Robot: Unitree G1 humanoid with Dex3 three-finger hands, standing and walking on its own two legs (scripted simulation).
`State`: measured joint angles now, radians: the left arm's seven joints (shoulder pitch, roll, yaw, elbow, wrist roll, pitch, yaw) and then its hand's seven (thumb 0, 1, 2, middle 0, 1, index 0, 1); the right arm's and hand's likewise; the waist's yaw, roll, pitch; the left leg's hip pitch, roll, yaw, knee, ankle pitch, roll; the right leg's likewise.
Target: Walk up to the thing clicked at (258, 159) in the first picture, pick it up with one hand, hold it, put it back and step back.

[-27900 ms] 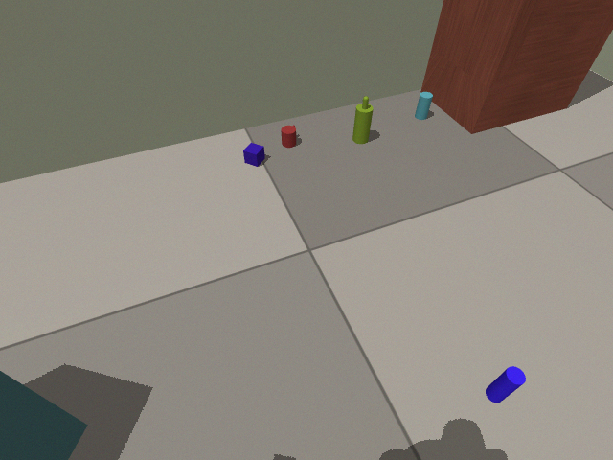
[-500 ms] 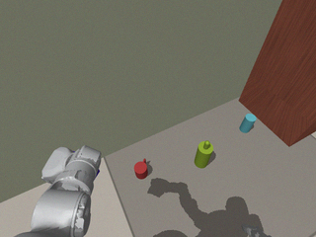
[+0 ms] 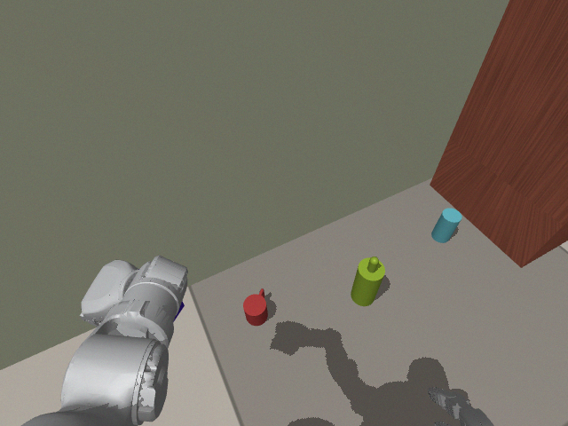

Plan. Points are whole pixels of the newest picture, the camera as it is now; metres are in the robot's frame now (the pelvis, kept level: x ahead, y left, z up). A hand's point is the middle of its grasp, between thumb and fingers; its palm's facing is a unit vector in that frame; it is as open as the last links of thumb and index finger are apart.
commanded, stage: hold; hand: left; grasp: from above
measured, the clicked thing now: (146, 306) +0.34 +0.23 -0.07
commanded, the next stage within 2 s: crouch in 0.36 s
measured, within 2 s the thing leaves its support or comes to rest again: neither
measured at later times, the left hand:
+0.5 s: hand (128, 301) +0.33 +0.24 -0.03, palm faces -0.12 -0.46 -0.88, open 10.1 cm
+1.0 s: hand (145, 331) +0.33 +0.25 -0.14, palm faces -0.17 -0.41 -0.89, open 10.2 cm
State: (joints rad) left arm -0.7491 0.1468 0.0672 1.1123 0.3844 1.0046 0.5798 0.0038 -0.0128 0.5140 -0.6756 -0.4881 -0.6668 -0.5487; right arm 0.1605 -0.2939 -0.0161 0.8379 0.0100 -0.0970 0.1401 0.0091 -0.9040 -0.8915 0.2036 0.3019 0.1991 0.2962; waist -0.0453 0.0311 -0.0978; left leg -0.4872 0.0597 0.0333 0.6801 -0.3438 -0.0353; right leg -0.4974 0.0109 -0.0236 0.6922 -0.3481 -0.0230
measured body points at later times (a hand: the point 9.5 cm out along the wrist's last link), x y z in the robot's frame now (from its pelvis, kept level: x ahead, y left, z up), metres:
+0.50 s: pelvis +0.02 +0.00 +0.01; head +0.05 -0.01 +0.45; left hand +0.34 +0.26 +0.02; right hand +0.16 -0.25 -0.11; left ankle -0.01 +0.14 -0.72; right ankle +0.00 -0.10 -0.72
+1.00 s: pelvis -0.02 +0.00 -0.06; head +0.09 +0.03 +0.38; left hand +0.34 +0.27 -0.09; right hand +0.06 -0.27 -0.18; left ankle -0.01 +0.14 -0.72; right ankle +0.00 -0.10 -0.72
